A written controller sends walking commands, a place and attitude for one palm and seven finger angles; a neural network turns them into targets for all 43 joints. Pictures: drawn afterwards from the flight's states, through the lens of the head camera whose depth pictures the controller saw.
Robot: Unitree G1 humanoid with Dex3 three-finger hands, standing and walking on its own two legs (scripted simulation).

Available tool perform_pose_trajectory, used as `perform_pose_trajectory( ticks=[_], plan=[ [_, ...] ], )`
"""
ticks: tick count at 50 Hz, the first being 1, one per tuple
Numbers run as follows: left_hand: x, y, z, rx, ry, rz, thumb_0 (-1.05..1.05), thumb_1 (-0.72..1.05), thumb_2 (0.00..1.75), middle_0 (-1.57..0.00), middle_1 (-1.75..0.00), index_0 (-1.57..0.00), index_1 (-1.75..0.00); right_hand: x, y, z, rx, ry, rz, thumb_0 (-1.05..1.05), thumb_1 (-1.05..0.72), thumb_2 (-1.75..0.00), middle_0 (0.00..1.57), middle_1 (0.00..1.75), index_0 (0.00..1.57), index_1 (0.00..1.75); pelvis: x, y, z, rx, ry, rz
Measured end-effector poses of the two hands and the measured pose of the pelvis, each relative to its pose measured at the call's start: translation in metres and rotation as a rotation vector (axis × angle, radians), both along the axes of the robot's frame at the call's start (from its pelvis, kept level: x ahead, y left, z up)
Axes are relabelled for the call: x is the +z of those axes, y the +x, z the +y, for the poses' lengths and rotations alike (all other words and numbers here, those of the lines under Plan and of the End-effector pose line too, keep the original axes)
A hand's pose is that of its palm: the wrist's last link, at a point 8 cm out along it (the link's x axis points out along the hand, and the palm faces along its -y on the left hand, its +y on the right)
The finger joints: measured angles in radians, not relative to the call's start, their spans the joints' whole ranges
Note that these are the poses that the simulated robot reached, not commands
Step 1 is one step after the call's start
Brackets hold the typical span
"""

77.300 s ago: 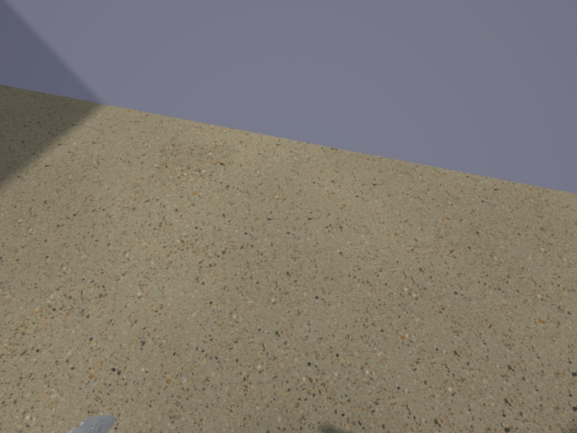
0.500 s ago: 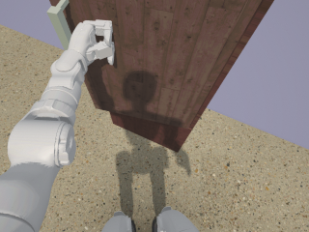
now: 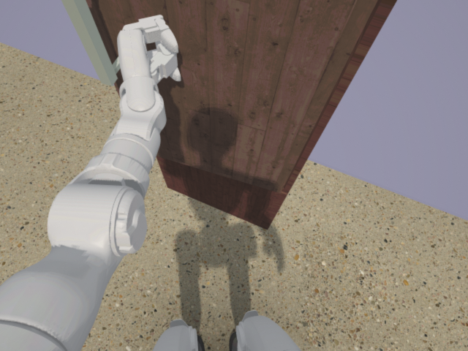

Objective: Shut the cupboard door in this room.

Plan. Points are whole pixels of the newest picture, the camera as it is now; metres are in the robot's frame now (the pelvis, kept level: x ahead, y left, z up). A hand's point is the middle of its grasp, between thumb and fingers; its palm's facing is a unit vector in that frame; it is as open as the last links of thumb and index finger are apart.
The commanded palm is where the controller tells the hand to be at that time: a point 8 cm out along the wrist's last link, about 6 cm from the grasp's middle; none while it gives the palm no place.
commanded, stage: pull the fist back off the door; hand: left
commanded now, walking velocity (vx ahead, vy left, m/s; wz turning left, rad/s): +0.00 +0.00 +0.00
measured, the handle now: (99, 35) +0.62 +0.13 +0.13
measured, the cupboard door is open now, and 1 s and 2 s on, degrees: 6 6 6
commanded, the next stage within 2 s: draw the hand back to the body in 0.62 s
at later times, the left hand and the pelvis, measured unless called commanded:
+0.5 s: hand (172, 106) +0.46 +0.03 +0.13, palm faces +0.02 -1.00 -0.02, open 3.1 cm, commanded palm +0.44 +0.07 +0.14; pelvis +0.01 -0.01 +0.03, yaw +0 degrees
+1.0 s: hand (131, 125) +0.42 +0.08 +0.14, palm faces +0.05 -1.00 -0.01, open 3.1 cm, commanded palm +0.37 +0.13 +0.16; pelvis +0.00 +0.00 +0.04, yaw -2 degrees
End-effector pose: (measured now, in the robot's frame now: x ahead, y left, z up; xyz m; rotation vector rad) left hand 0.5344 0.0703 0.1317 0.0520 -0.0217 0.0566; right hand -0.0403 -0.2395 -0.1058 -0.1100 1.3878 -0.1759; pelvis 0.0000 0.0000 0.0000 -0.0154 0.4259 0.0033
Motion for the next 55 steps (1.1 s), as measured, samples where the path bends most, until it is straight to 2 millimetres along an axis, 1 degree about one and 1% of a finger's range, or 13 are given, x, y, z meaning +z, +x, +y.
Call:
perform_pose_trajectory(
  ticks=[6, 14, 18, 24, 28, 32, 37, 40, 43, 46, 49, 52, 55],
  plan=[
    [-0.009, -0.011, -0.005, -0.013, -0.038, 0.096, 0.02, 0.9, 0.91, -1.29, -1.5, -1.3, -1.5, 0.007, -0.006, 0.006, -0.058, 0.032, 0.016, 0.0, -0.91, -0.89, 0.2, 0.3, 0.21, 0.3, 0.014, 0.005, -0.004, -0.02, 0.012, -0.047],
    [0.011, -0.037, 0.006, -0.026, -0.014, -0.018, 0.02, 0.9, 0.9, -1.29, -1.5, -1.3, -1.5, 0.017, 0.008, -0.009, -0.041, 0.023, -0.026, 0.0, -0.91, -0.89, 0.2, 0.3, 0.2, 0.3, 0.025, 0.012, -0.008, -0.03, 0.021, -0.103],
    [0.003, -0.06, 0.011, -0.023, -0.035, 0.022, 0.01, 0.9, 0.9, -1.29, -1.5, -1.3, -1.5, 0.021, 0.03, -0.021, -0.017, 0.003, -0.073, 0.0, -0.91, -0.89, 0.2, 0.3, 0.2, 0.3, 0.03, 0.013, -0.009, -0.024, 0.021, -0.14],
    [-0.002, -0.093, 0.011, -0.035, -0.036, -0.005, 0.02, 0.9, 0.9, -1.3, -1.5, -1.3, -1.5, 0.026, 0.076, -0.031, 0.038, -0.038, -0.201, 0.0, -0.91, -0.89, 0.2, 0.3, 0.2, 0.3, 0.032, 0.008, -0.008, -0.008, 0.02, -0.183],
    [0.0, -0.104, 0.004, -0.057, -0.02, -0.019, 0.02, 0.9, 0.9, -1.3, -1.5, -1.3, -1.5, 0.027, 0.102, -0.029, 0.063, -0.043, -0.278, 0.0, -0.91, -0.89, 0.2, 0.3, 0.2, 0.3, 0.031, 0.003, -0.007, 0.0, 0.021, -0.197],
    [0.002, -0.105, 0.001, -0.054, -0.023, 0.004, 0.02, 0.9, 0.9, -1.3, -1.5, -1.31, -1.5, 0.027, 0.117, -0.02, 0.073, -0.033, -0.328, 0.0, -0.91, -0.89, 0.2, 0.3, 0.2, 0.3, 0.031, -0.002, -0.005, 0.002, 0.023, -0.205],
    [0.009, -0.096, 0.003, -0.039, -0.027, 0.002, 0.02, 0.9, 0.9, -1.3, -1.5, -1.31, -1.5, 0.024, 0.113, -0.008, 0.073, -0.012, -0.336, 0.0, -0.91, -0.89, 0.2, 0.3, 0.2, 0.3, 0.029, -0.006, -0.004, 0.002, 0.024, -0.195],
    [0.011, -0.093, 0.008, -0.035, -0.035, -0.01, 0.02, 0.9, 0.9, -1.3, -1.5, -1.3, -1.5, 0.02, 0.1, -0.003, 0.06, 0.003, -0.306, 0.0, -0.91, -0.89, 0.2, 0.3, 0.2, 0.3, 0.028, -0.006, -0.002, -0.005, 0.024, -0.187],
    [0.012, -0.097, 0.021, -0.023, -0.045, -0.025, 0.02, 0.9, 0.9, -1.3, -1.5, -1.3, -1.5, 0.018, 0.084, 0.001, 0.031, 0.018, -0.268, 0.0, -0.91, -0.89, 0.2, 0.3, 0.2, 0.3, 0.031, -0.003, -0.001, -0.024, 0.025, -0.193],
    [0.01, -0.111, 0.038, -0.019, -0.032, -0.026, 0.02, 0.9, 0.9, -1.3, -1.5, -1.3, -1.5, 0.02, 0.072, 0.002, 0.001, 0.026, -0.24, 0.0, -0.91, -0.89, 0.2, 0.3, 0.2, 0.3, 0.036, 0.001, 0.001, -0.038, 0.024, -0.216],
    [0.01, -0.13, 0.056, -0.012, -0.039, -0.019, 0.02, 0.9, 0.9, -1.29, -1.5, -1.3, -1.5, 0.025, 0.068, 0.001, -0.015, 0.02, -0.232, 0.01, -0.91, -0.89, 0.2, 0.3, 0.2, 0.3, 0.041, 0.004, 0.002, -0.043, 0.021, -0.248],
    [0.017, -0.15, 0.072, -0.011, -0.047, -0.032, 0.02, 0.9, 0.9, -1.3, -1.5, -1.3, -1.5, 0.033, 0.077, -0.002, -0.014, -0.002, -0.26, 0.01, -0.91, -0.89, 0.2, 0.3, 0.2, 0.3, 0.046, 0.006, 0.003, -0.04, 0.016, -0.282],
    [0.026, -0.169, 0.086, -0.019, -0.045, -0.051, 0.02, 0.9, 0.9, -1.3, -1.5, -1.3, -1.5, 0.042, 0.099, -0.005, 0.003, -0.027, -0.324, 0.01, -0.91, -0.89, 0.2, 0.3, 0.2, 0.3, 0.05, 0.006, 0.005, -0.031, 0.011, -0.313]
  ],
)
